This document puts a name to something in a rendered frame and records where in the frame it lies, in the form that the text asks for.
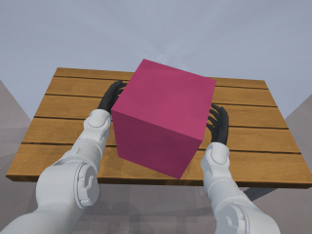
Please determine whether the robot left upper arm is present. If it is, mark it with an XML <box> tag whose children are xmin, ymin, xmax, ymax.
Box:
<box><xmin>0</xmin><ymin>162</ymin><xmax>99</xmax><ymax>234</ymax></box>

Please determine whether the right robot hand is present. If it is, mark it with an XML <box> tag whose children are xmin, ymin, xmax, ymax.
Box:
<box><xmin>206</xmin><ymin>104</ymin><xmax>229</xmax><ymax>145</ymax></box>

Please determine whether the left robot forearm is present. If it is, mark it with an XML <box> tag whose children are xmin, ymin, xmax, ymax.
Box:
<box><xmin>35</xmin><ymin>109</ymin><xmax>111</xmax><ymax>205</ymax></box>

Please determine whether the carton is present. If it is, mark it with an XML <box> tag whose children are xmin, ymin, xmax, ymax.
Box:
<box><xmin>110</xmin><ymin>58</ymin><xmax>216</xmax><ymax>179</ymax></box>

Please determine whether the robot right upper arm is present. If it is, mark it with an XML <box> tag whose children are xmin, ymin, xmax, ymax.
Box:
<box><xmin>214</xmin><ymin>204</ymin><xmax>281</xmax><ymax>234</ymax></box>

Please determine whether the table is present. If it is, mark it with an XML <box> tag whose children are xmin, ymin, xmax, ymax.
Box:
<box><xmin>6</xmin><ymin>67</ymin><xmax>312</xmax><ymax>202</ymax></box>

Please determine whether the right robot forearm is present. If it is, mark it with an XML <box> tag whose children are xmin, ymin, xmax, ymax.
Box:
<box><xmin>200</xmin><ymin>141</ymin><xmax>264</xmax><ymax>220</ymax></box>

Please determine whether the left robot hand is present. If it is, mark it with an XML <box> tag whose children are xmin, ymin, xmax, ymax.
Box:
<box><xmin>97</xmin><ymin>80</ymin><xmax>127</xmax><ymax>115</ymax></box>

